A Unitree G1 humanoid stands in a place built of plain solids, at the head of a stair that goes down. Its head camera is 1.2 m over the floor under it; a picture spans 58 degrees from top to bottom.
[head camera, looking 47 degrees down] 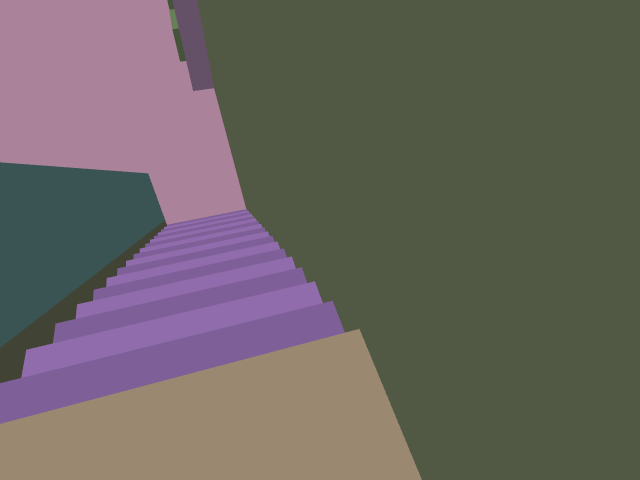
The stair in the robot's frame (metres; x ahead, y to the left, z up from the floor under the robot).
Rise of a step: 0.20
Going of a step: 0.26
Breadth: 1.24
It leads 17 degrees to the left of straight ahead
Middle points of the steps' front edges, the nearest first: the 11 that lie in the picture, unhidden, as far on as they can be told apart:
0.56 0.47 0.00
0.81 0.54 -0.20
1.06 0.61 -0.40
1.31 0.69 -0.61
1.56 0.76 -0.81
1.81 0.84 -1.01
2.06 0.91 -1.21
2.32 0.99 -1.42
2.57 1.06 -1.62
2.82 1.14 -1.82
3.07 1.21 -2.03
